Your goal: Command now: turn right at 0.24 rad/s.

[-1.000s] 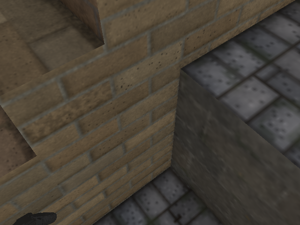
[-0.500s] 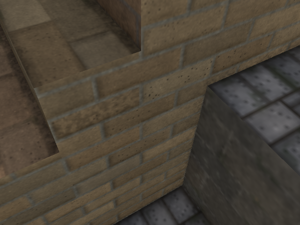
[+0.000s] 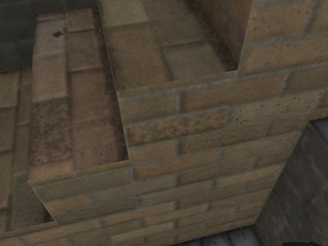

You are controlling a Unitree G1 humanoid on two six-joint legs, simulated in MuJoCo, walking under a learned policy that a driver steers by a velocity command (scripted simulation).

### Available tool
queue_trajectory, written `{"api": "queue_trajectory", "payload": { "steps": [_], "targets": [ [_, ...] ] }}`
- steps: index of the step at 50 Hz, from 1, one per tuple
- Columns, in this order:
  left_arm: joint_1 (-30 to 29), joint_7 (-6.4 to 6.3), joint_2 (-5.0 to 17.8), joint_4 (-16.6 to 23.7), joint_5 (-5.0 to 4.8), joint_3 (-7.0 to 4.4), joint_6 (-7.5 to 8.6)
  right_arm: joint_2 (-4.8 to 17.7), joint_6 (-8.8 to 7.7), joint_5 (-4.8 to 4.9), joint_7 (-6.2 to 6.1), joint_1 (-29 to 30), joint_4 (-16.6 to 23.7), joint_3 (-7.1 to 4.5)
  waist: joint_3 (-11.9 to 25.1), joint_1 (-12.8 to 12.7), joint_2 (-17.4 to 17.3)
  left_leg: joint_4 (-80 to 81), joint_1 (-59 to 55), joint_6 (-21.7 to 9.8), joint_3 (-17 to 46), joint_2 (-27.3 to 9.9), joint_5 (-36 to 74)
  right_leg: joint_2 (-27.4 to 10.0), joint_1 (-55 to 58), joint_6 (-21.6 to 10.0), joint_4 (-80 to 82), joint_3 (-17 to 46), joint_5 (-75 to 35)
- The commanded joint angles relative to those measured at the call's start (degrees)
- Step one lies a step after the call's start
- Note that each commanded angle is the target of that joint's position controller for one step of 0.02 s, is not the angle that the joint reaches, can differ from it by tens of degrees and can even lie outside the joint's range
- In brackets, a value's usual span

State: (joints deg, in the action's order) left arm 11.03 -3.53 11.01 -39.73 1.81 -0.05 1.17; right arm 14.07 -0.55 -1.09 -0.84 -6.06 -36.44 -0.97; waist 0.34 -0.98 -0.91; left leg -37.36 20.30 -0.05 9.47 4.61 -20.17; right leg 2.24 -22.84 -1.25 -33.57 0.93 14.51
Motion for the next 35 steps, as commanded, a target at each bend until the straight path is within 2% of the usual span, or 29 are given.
{"api": "queue_trajectory", "payload": {
  "steps": [1, 3, 6, 7, 8, 9, 10, 11, 12, 13, 14, 15, 16, 17, 18, 19, 20, 21, 22, 23, 24, 25, 26, 27, 28, 30, 31, 33, 35],
  "targets": [
    [-2.88, 0.73, 9.54, 3.54, -0.57, -2.52, 1.54, 6.49, 0.42, -0.76, -0.83, -7.41, -1.44, -1.33, 3.85, 3.56, 10.04, -2.41, -1.63, 0.71, -6.04, -1.38, -3.19, -15.43, 5.90, -9.70, 12.15, 23.09, -27.23],
    [0.40, 0.70, 10.97, 1.34, -0.57, -3.41, 1.28, 6.78, 0.63, -0.43, -0.96, -3.77, -1.82, -1.44, 3.99, 1.20, 12.90, -6.56, 2.67, 0.16, -6.68, 0.02, -7.54, -13.55, 10.25, -9.36, 12.48, 23.66, -26.61],
    [5.46, 0.45, 11.97, -2.15, -0.50, -4.80, 1.18, 5.37, 0.44, 0.30, -1.05, -1.45, -2.59, -0.99, 4.92, -0.14, 11.02, -10.25, 7.16, -0.30, -4.02, 0.35, -9.28, -13.71, 16.02, -11.02, 12.79, 26.74, -28.02],
    [-1.44, 0.00, 13.05, 3.02, -2.27, -5.03, 1.23, 4.83, -0.95, 1.09, -2.06, 6.73, 1.19, -0.63, 8.77, -0.72, 10.51, -8.52, 8.38, 1.50, 0.40, 0.42, -9.98, -12.34, 19.58, -12.46, 16.05, 30.20, -15.07],
    [-3.46, -0.27, 12.73, 3.88, -2.75, -5.21, 0.82, 5.59, -1.73, 1.50, -2.34, 6.99, 1.10, -0.58, 8.42, -0.46, 10.54, -8.07, 9.31, 1.84, 1.04, 0.00, -8.75, -12.56, 20.08, -12.05, 16.75, 31.13, -9.30],
    [-3.49, -0.55, 11.77, 3.73, -3.47, -5.11, 0.23, 5.06, -2.00, 1.39, -2.09, 6.11, 1.20, -0.26, 8.49, -0.08, 9.81, -5.94, 8.92, 1.88, 1.09, -0.07, -7.52, -11.54, 21.10, -11.40, 16.98, 30.92, -6.70],
    [-3.16, -0.89, 11.63, 4.23, -3.72, -5.24, -0.22, 5.06, -2.34, 1.95, -1.76, 5.67, 0.81, -0.28, 7.54, -0.06, 9.45, -3.22, 8.92, 1.79, 1.10, 0.10, -6.08, -11.04, 20.47, -11.32, 17.06, 30.94, -5.67],
    [11.61, 0.88, 7.01, 0.21, 2.28, -4.40, 3.35, 6.18, -0.95, 0.09, -1.28, -8.64, -2.31, -1.96, 13.63, -0.34, 9.09, -7.39, 9.23, 3.27, -1.25, -3.00, -8.63, -15.92, 23.32, -15.38, 17.45, 31.89, 2.17],
    [12.48, 1.32, 7.29, 0.27, 1.46, -4.53, 5.14, 6.14, -0.73, -0.26, -1.27, -4.79, -1.31, -2.24, 7.06, -1.83, 10.31, -9.02, 6.25, 2.56, -1.49, -3.65, -9.53, -14.58, 14.76, -14.44, 19.53, 33.41, 9.15],
    [-4.17, 0.49, 12.81, 4.66, -3.98, -6.03, 1.70, 4.53, -1.10, 2.65, -1.80, 7.20, 1.87, -1.12, 0.24, 0.07, 9.51, 0.14, 5.35, 1.66, -0.43, 0.71, -5.58, -7.18, 9.10, -11.14, 18.30, 31.12, 2.38],
    [-4.63, -0.20, 13.61, 6.62, -4.79, -6.46, 0.11, 4.55, -1.42, 2.74, -1.64, 3.78, 1.66, -1.26, 3.44, 0.75, 9.39, 3.00, 3.00, 1.93, -3.05, 3.08, -3.87, -5.26, 10.67, -9.73, 17.65, 27.62, 0.10],
    [-4.13, -0.51, 14.71, 7.33, -4.13, -6.74, -0.76, 5.27, -1.79, 2.80, -1.34, 0.97, 0.41, -1.44, 6.08, 0.92, 10.26, 5.05, -0.20, 2.03, -3.59, 3.67, 0.04, -4.70, 11.31, -9.01, 16.43, 27.55, -3.70],
    [-4.99, -0.61, 15.18, 8.47, -4.00, -6.95, -1.51, 5.71, -1.73, 3.24, -1.02, -2.57, -0.68, -1.77, 7.09, 2.44, 10.67, 9.84, -4.04, 1.54, -4.64, 3.45, 4.35, -4.20, 9.45, -8.21, 15.66, 27.46, -4.27],
    [-6.07, -0.20, 13.96, 9.63, -4.35, -6.55, -1.82, 6.60, -1.46, 3.52, -0.88, -5.50, -1.95, -2.21, 6.61, 3.41, 10.60, 14.91, -8.84, 0.47, -5.53, 2.31, 9.12, -3.11, 5.49, -6.53, 14.18, 26.78, -4.07],
    [-6.33, -0.10, 10.81, 10.44, -4.98, -5.53, -1.93, 9.07, -0.88, 3.00, -0.72, -8.09, -2.94, -2.96, 5.33, 4.37, 8.58, 20.30, -16.48, -1.11, -2.39, -2.86, 12.76, -1.74, -2.98, -3.42, 9.52, 25.76, 1.55],
    [-6.21, 0.42, 5.31, 12.81, -4.52, -3.68, -1.35, 14.30, 0.17, 0.24, -1.04, -6.84, -1.65, -3.80, 6.04, 2.08, -6.90, 23.35, -20.65, -9.29, 12.99, -16.35, 11.81, 5.73, -14.96, -0.64, -5.80, 15.02, 12.79],
    [-3.90, 0.30, 9.12, 13.04, -4.92, -4.93, 0.14, 13.12, 0.55, -2.84, -0.70, -1.26, 0.14, -3.94, 4.12, 0.66, -17.82, 26.11, -14.00, -15.18, 18.86, -25.12, 11.38, 2.82, -21.06, 2.22, -18.19, 9.88, 18.66],
    [-2.19, -0.01, 14.34, 10.88, -4.49, -6.40, 0.25, 8.51, 0.47, -2.29, -0.90, 1.45, 2.40, -3.11, 2.40, 0.34, -12.28, 25.01, -12.31, -14.69, 15.44, -23.84, 12.00, -0.16, -19.53, 3.89, -26.86, 8.96, 15.66],
    [0.24, -0.05, 14.46, 9.11, -3.18, -6.54, -0.37, 6.75, 0.15, -1.39, -1.28, 3.02, 3.39, -2.61, 1.97, -0.80, -6.34, 21.77, -11.68, -12.42, 10.21, -20.21, 17.78, -0.04, -19.06, 4.50, -31.51, 8.45, 12.25],
    [0.94, -0.29, 13.32, 8.66, -2.25, -6.24, -1.39, 6.67, 0.02, -0.57, -1.58, 3.77, 3.88, -2.30, 3.16, -0.96, -2.59, 19.52, -12.23, -10.98, 7.28, -18.46, 22.54, 0.36, -18.68, 4.77, -36.34, 8.35, 9.02],
    [0.54, 0.03, 11.54, 9.47, -1.59, -5.51, -1.94, 6.79, -0.07, -0.03, -1.99, 3.74, 4.11, -1.94, 3.11, -0.70, -1.02, 17.87, -11.15, -11.38, 5.38, -18.43, 29.31, 0.36, -18.31, 5.18, -41.14, 8.23, 7.18],
    [0.33, 0.30, 10.15, 9.82, -1.42, -4.86, -2.07, 6.60, -0.12, -0.25, -2.22, 3.22, 4.15, -1.36, 3.73, -0.59, 0.18, 16.62, -10.47, -12.62, 3.75, -18.13, 35.58, 0.28, -17.56, 5.85, -44.22, 7.21, 5.98],
    [-0.64, 0.20, 9.17, 10.56, -1.67, -4.41, -1.81, 6.18, -0.07, -0.20, -2.36, 2.51, 4.34, -1.01, 4.45, -0.02, 0.00, 15.14, -11.08, -13.87, 2.90, -17.95, 40.04, 0.24, -17.84, 6.70, -45.41, 6.68, 5.04],
    [-1.61, 0.24, 8.57, 11.25, -1.37, -4.00, -1.36, 6.55, -0.26, -0.46, -2.29, 1.34, 4.23, -0.90, 5.80, 0.53, -0.90, 14.09, -13.01, -14.74, 2.05, -18.15, 42.63, -0.28, -18.36, 7.68, -43.78, 5.52, 3.68],
    [-3.47, 0.40, 8.18, 11.59, -1.36, -3.59, -1.03, 6.53, -0.42, -0.73, -1.86, -0.20, 3.98, -0.84, 6.09, 1.83, -2.25, 13.57, -14.84, -14.73, 1.44, -17.62, 42.11, -0.67, -18.24, 8.31, -40.09, 4.94, 3.10],
    [-7.17, 0.76, 6.49, 12.71, -1.53, -2.63, -0.80, 6.49, -0.63, -0.50, -1.29, -1.45, 3.87, -0.98, 6.37, 3.00, -3.84, 13.50, -15.71, -14.48, 1.63, -17.63, 36.77, -2.16, -14.97, 8.49, -30.00, 4.48, 4.65],
    [-8.31, 1.10, 5.34, 12.85, -1.47, -2.06, -0.73, 6.88, -0.83, -0.36, -0.91, -1.50, 3.72, -1.20, 6.38, 3.00, -5.11, 14.04, -14.18, -14.09, 1.03, -17.35, 33.09, -2.86, -10.67, 8.06, -23.81, 3.53, 6.68],
    [-7.56, 1.66, 5.20, 11.67, -1.78, -1.79, -1.19, 8.57, -1.41, -0.11, 0.41, -0.21, 4.22, -2.05, 5.66, 2.12, -8.80, 15.09, -9.73, -13.24, -0.07, -16.40, 28.78, -2.26, -0.49, 7.12, -12.50, 0.91, 11.36],
    [-4.51, 2.04, 5.87, 8.89, -1.19, -2.02, -1.52, 7.59, -2.39, 0.69, 1.44, -0.12, 4.33, -1.77, 4.69, 0.49, -9.47, 14.23, -6.39, -11.41, -1.87, -15.01, 26.29, -0.46, 10.05, 5.29, 3.43, -1.83, 2.65]
  ]
}}
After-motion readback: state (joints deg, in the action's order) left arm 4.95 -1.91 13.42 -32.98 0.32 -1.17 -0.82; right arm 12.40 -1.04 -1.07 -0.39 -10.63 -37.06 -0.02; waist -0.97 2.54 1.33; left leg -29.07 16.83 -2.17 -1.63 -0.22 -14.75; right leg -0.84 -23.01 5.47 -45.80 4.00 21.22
